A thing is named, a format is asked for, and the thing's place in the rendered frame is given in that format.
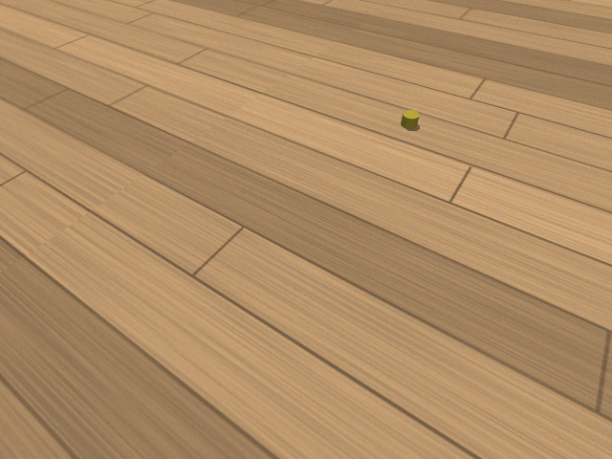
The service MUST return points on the tin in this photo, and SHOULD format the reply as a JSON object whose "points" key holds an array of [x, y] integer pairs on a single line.
{"points": [[409, 119]]}

